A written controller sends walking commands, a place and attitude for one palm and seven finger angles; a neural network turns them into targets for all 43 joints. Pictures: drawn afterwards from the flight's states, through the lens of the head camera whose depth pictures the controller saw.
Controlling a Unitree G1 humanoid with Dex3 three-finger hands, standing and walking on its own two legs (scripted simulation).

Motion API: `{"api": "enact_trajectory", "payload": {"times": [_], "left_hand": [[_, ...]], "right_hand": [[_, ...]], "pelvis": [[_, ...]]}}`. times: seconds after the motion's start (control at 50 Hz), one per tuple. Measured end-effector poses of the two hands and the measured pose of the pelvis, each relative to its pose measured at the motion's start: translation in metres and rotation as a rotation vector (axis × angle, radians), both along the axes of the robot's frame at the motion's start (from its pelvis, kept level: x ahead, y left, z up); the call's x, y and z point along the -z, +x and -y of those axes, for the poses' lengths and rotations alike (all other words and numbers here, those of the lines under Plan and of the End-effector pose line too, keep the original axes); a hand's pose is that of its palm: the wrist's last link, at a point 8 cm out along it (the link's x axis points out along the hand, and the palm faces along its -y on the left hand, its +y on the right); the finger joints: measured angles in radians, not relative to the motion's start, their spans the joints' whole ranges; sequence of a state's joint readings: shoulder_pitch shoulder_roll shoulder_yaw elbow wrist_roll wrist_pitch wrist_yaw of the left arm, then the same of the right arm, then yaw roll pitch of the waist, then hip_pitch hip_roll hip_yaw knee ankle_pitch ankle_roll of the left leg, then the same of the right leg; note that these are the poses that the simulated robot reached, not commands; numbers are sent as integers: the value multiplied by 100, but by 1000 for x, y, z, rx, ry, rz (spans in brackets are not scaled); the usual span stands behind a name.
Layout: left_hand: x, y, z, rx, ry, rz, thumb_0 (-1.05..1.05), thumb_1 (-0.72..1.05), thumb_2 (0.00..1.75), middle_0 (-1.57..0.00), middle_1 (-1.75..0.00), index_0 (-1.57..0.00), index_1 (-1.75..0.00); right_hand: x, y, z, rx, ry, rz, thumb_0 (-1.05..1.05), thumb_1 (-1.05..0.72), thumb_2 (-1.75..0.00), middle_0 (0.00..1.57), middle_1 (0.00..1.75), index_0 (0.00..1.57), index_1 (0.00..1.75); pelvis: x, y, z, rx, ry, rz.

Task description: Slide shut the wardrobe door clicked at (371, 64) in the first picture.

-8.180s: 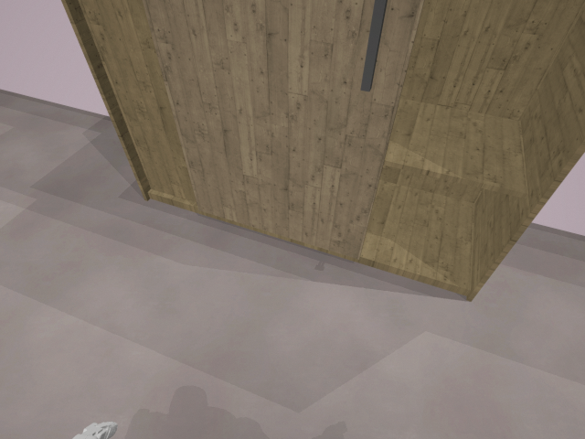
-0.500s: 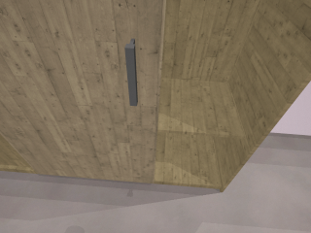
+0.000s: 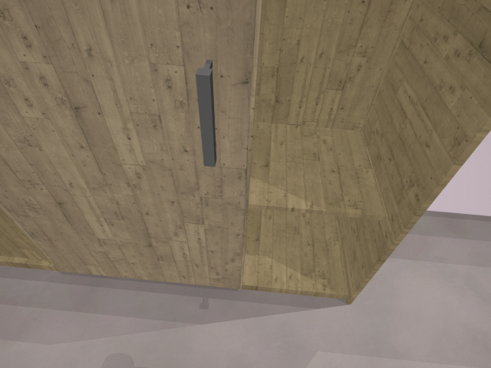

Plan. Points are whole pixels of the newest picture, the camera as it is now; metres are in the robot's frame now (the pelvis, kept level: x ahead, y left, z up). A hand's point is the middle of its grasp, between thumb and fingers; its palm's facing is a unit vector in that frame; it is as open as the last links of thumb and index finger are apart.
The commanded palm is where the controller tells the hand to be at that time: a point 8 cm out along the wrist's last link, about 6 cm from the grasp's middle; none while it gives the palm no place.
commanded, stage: look again from close up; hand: left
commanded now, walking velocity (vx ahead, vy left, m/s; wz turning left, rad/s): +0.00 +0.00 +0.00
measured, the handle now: (209, 116) +0.52 +0.11 +0.14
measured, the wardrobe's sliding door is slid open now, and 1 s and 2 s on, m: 0.44 0.44 0.44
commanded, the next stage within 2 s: raise the hand with hooked fingers in 0.74 s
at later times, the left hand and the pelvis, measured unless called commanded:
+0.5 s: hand out of the picture -0.03 +0.14 -0.18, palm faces +0.06 -0.99 -0.13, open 7.4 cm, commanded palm none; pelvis +0.00 -0.01 +0.00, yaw +0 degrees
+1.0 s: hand out of the picture +0.09 +0.18 -0.09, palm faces +0.23 -0.94 -0.24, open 7.3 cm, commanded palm +0.11 +0.20 -0.05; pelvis +0.00 -0.01 -0.01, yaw +2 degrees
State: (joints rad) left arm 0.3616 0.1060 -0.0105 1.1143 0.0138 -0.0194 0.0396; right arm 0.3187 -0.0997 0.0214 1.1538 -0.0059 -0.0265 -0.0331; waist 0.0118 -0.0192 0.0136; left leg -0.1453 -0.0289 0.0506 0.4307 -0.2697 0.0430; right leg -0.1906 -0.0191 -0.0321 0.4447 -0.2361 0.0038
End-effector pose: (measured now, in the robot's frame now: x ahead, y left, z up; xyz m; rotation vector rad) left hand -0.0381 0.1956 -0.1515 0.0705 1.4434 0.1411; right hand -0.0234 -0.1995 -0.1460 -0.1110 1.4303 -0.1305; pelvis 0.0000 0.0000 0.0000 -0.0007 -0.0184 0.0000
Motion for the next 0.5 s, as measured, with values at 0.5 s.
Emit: {"api": "enact_trajectory", "payload": {"times": [0.5], "left_hand": [[-1,-1,6,-9,-2,-3,1,91,90,-20,-30,-20,-30]], "right_hand": [[0,0,3,-3,3,-7,0,-91,-89,20,30,20,30]], "pelvis": [[0,2,5,-5,1,-6]]}}
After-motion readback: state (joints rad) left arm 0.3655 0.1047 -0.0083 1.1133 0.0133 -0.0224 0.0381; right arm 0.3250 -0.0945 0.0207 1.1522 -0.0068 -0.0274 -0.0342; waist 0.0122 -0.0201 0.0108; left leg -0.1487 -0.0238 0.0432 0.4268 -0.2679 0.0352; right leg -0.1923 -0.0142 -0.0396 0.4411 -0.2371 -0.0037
